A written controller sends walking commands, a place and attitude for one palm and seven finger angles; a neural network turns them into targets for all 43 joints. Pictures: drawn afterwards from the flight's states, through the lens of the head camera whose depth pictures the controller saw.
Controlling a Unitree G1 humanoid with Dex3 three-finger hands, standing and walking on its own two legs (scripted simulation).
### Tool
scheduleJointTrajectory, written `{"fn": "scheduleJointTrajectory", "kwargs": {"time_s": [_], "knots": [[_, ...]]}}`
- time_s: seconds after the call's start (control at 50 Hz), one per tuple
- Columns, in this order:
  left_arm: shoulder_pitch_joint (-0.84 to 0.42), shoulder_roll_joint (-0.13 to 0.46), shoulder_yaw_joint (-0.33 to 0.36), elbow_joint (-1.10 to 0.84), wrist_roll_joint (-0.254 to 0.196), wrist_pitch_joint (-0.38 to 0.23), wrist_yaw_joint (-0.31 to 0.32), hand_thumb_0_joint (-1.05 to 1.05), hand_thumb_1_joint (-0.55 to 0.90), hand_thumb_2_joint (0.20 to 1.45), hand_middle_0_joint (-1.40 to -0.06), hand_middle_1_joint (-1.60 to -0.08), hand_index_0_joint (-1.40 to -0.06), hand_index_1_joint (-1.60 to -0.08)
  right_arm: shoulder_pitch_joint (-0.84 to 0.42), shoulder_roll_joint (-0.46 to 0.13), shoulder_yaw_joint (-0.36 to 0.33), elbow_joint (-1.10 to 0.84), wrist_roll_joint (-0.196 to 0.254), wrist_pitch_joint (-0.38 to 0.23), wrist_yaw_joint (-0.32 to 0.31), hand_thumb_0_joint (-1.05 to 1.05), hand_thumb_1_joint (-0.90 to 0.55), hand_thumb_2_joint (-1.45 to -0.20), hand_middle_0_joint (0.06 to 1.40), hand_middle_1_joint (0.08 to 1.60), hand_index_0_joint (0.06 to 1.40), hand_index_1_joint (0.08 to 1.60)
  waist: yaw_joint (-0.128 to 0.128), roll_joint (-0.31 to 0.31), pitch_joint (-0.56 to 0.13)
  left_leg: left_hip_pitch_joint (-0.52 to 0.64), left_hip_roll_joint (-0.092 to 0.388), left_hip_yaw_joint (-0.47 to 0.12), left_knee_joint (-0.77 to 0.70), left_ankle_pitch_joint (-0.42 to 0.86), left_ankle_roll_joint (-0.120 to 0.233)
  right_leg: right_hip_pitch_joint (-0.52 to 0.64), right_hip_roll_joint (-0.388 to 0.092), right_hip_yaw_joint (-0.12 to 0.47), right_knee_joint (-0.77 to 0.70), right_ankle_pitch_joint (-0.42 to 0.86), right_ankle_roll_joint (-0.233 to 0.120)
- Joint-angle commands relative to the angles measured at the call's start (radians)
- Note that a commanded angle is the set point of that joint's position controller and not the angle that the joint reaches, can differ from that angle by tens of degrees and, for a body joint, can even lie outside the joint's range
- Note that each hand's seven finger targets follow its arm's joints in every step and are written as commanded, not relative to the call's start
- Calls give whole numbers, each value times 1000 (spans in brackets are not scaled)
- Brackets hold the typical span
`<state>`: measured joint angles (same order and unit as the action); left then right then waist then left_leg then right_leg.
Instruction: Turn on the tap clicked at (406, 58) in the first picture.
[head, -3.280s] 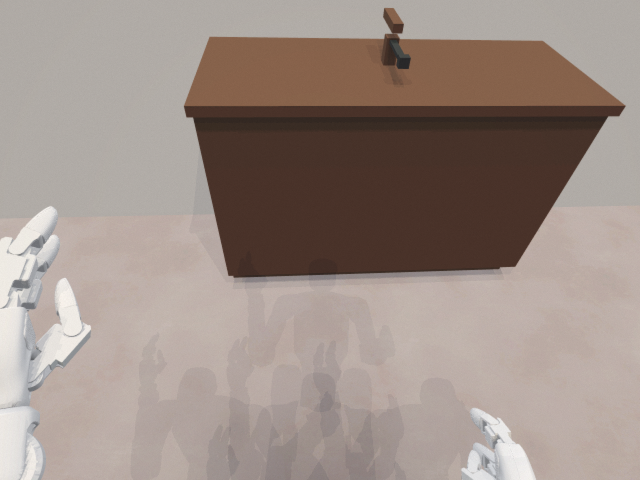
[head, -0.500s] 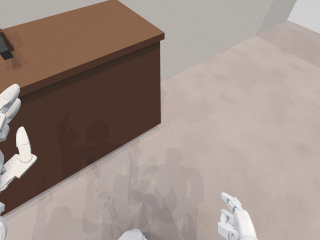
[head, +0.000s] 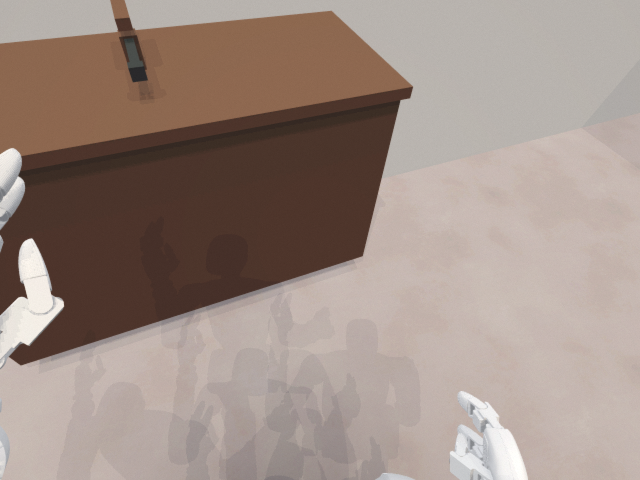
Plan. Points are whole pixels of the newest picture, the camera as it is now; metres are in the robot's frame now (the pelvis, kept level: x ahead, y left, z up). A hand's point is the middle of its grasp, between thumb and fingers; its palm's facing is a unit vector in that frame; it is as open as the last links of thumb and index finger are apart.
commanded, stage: take the last steps up to it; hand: left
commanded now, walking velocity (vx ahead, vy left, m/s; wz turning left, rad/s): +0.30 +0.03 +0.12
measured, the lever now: (137, 71) +0.78 +0.41 +0.08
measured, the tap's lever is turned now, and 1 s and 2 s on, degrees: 0 0 0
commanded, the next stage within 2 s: none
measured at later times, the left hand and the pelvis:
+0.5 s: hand (52, 313) +0.21 +0.24 +0.19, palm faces +0.45 -0.78 -0.42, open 7.4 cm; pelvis +0.01 -0.01 +0.00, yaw +3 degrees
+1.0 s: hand (117, 234) +0.31 +0.24 +0.17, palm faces +0.48 -0.75 -0.45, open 7.4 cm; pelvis +0.11 -0.02 -0.01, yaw +4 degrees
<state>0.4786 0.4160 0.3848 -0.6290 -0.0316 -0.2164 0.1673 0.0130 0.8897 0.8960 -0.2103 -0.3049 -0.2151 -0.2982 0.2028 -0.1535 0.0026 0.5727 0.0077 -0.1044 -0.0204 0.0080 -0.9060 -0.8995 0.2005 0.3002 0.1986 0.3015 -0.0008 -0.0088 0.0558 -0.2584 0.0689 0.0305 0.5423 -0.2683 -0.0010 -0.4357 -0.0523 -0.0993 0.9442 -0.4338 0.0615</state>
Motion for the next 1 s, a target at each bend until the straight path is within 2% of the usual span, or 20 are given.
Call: {"fn": "scheduleJointTrajectory", "kwargs": {"time_s": [0.0, 0.06, 0.1, 0.14, 0.18, 0.24, 0.3, 0.4, 0.48, 0.5, 0.52, 0.54, 0.6, 0.7, 0.86, 0.88, 0.9, 0.92, 0.94, 0.98], "knots": [[5, 53, 54, -24, -16, -32, -9, 0, 900, 900, -200, -300, -200, -300, -44, -168, -61, -99, 12, -28, -19, 0, -900, -900, 200, 300, 200, 300, -13, 249, -100, -25, 186, -152, -244, 44, 163, 81, 35, -35, -144, 5, 0], [-62, 59, 36, 57, -5, -9, -9, 0, 900, 900, -200, -300, -200, -300, -63, -167, -46, -88, 6, -10, -39, 0, -900, -900, 200, 300, 200, 300, 6, 173, -81, -141, 179, -163, -226, -284, 144, 238, 51, -55, -338, -2, -10], [-136, 65, 7, 51, 17, 7, -7, 0, 900, 900, -200, -300, -200, -300, -71, -155, -39, -89, 7, 1, -49, 0, -900, -900, 200, 300, 200, 300, 7, 72, -82, -254, 94, -81, -63, -396, 88, 366, 4, -1, -507, -16, -48], [-219, 141, 26, 28, 23, 15, -3, 0, 900, 900, -200, -300, -200, -300, -134, -133, -34, -108, 2, -3, -50, 0, -900, -900, 200, 300, 200, 300, 35, -344, -15, -468, -67, 15, 525, -329, 5, 301, -392, 629, -823, -330, -229], [-278, 139, 23, -7, 18, -18, -4, 0, 900, 900, -200, -300, -200, -300, -117, -152, -35, -71, -12, -26, -49, 0, -900, -900, 200, 300, 200, 300, -1, -220, -22, -435, -16, -70, 685, -126, -22, 254, -360, 528, -814, -163, -221], [-196, 166, 70, -54, 20, -46, -7, 0, 900, 900, -200, -300, -200, -300, -128, -150, -30, -55, -8, -11, -54, 0, -900, -900, 200, 300, 200, 300, 1, -72, -27, -402, 15, -29, 655, -37, -32, 262, -291, 265, -738, 161, -197], [-150, 172, 98, -75, 18, -61, 1, 0, 900, 900, -200, -300, -200, -300, -122, -137, -34, -69, -10, -5, -56, 0, -900, -900, 200, 300, 200, 300, 1, -78, -79, -301, 15, 31, 424, -30, -22, 315, -251, 123, -696, 339, -186], [3, 107, 97, -27, -1, -46, 20, 0, 900, 900, -200, -300, -200, -300, -76, -132, -55, -115, -4, -11, -52, 0, -900, -900, 200, 300, 200, 300, 30, -156, -145, -194, -8, 121, 124, -61, 0, 396, -258, 157, -649, 294, -216], [-54, 93, 79, -50, -3, -43, 31, 0, 900, 900, -200, -300, -200, -300, -38, -155, -64, -123, -8, -4, -65, 0, -900, -900, 200, 300, 200, 300, -1, -87, -166, 74, -23, 154, -103, 26, 11, 273, -154, 83, -490, 148, -145], [-76, 73, 49, -67, -5, -47, 27, 0, 900, 900, -200, -300, -200, -300, -26, -177, -75, -128, 0, -5, -73, 0, -900, -900, 200, 300, 200, 300, -20, 60, -168, 188, 47, 36, -158, 15, 44, 163, -107, 46, -319, 125, -106], [-105, 71, 46, -96, -2, -57, 29, 0, 900, 900, -200, -300, -200, -300, -41, -201, -76, -134, 0, -3, -70, 0, -900, -900, 200, 300, 200, 300, -21, 278, -166, 307, 241, -271, -213, 77, 135, -56, 4, -24, -91, -41, -54], [-148, 87, 38, -103, 13, -72, 28, 0, 900, 900, -200, -300, -200, -300, -56, -182, -64, -143, 1, -9, -63, 0, -900, -900, 200, 300, 200, 300, -15, 290, -134, 302, 356, -443, -274, 184, 215, -173, 31, 16, 103, -190, -55], [-207, 155, 69, -137, 28, -73, 12, 0, 900, 900, -200, -300, -200, -300, -69, -163, -55, -91, -5, -30, -54, 0, -900, -900, 200, 300, 200, 300, -11, 226, -79, 180, 322, -326, -277, 83, 225, -231, -49, 85, 214, -44, -48], [-88, 118, 59, -189, 24, -60, 3, 0, 900, 900, -200, -300, -200, -300, -52, -160, -50, -87, -5, -63, -35, 0, -900, -900, 200, 300, 200, 300, 1, 246, -108, 107, 220, -70, -275, 202, 156, -93, -33, -1, -3, 100, -32], [-94, 90, 71, 37, 12, -33, -3, 0, 900, 900, -200, -300, -200, -300, -70, -151, -41, -80, -5, -31, -50, 0, -900, -900, 200, 300, 200, 300, 2, 154, -107, 14, 198, 18, -117, 67, 102, 225, 51, -113, -428, 160, -35], [-102, 101, 76, 48, 14, -28, -1, 0, 900, 900, -200, -300, -200, -300, -75, -146, -41, -78, -3, -24, -52, 0, -900, -900, 200, 300, 200, 300, 9, 81, -135, -32, 168, 47, 23, 59, 86, 325, 33, -78, -490, 171, -52], [-108, 95, 57, 63, 22, -20, -4, 0, 900, 900, -200, -300, -200, -300, -65, -128, -39, -77, 2, -17, -49, 0, -900, -900, 200, 300, 200, 300, 9, -84, -169, -137, 92, 111, 271, -8, 63, 413, -90, 100, -553, 133, -112], [-127, 142, 78, 40, 24, -19, -1, 0, 900, 900, -200, -300, -200, -300, -93, -114, -35, -101, 5, -15, -47, 0, -900, -900, 200, 300, 200, 300, 12, -326, -175, -383, -39, 115, 553, -269, 18, 515, -315, 522, -648, 206, -226], [-140, 161, 101, 6, 12, -23, 4, 0, 900, 900, -200, -300, -200, -300, -117, -137, -37, -103, 0, -19, -45, 0, -900, -900, 200, 300, 200, 300, 25, -283, -147, -449, -29, -4, 712, -297, 3, 478, -401, 612, -692, 248, -271], [-152, 151, 90, -35, 10, -48, -8, 0, 900, 900, -200, -300, -200, -300, -95, -148, -49, -77, -1, -22, -32, 0, -900, -900, 200, 300, 200, 300, 6, -169, -118, -423, 26, -60, 760, -168, -14, 378, -355, 512, -699, 106, -267]]}}
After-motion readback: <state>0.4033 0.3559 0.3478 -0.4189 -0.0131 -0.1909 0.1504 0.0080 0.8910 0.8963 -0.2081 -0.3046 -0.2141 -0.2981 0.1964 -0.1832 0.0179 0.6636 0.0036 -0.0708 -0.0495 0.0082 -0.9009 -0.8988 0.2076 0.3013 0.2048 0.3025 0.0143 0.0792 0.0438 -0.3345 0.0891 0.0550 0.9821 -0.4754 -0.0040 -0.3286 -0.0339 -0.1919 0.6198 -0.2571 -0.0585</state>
